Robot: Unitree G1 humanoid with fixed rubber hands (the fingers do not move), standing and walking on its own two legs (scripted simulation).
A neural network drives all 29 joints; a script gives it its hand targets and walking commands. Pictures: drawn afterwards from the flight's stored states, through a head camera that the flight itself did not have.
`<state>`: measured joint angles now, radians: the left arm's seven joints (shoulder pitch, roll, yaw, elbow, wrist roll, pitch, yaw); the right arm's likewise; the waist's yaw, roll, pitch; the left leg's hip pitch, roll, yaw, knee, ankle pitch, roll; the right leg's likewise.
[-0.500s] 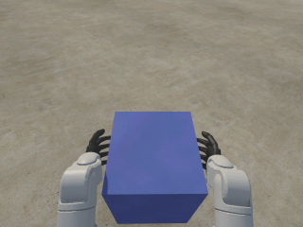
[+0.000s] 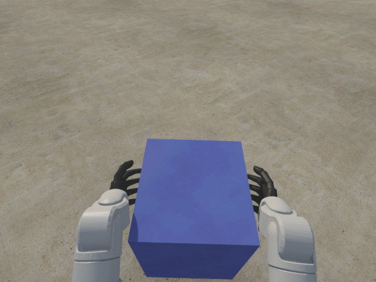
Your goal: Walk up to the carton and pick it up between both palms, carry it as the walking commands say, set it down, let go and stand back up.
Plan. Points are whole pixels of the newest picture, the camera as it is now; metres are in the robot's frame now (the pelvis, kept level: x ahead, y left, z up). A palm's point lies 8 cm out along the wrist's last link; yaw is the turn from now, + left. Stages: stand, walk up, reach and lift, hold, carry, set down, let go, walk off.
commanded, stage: carry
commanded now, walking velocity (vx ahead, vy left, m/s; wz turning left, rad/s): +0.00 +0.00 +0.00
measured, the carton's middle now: (191, 212) +0.28 -0.01 +0.01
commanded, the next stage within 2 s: none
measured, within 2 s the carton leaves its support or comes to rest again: neither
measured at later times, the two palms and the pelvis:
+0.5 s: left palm (116, 229) +0.21 +0.13 +0.08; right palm (277, 233) +0.21 -0.16 +0.08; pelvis -0.06 -0.01 +0.00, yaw +0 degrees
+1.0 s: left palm (126, 243) +0.19 +0.11 +0.06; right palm (286, 245) +0.19 -0.18 +0.06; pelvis -0.09 -0.03 +0.00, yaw +0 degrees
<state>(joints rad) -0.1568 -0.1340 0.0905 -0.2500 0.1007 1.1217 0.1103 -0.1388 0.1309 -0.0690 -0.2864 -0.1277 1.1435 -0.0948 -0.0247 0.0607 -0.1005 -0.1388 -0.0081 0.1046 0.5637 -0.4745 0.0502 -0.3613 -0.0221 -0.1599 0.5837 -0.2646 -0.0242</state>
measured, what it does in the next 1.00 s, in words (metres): shifts its weight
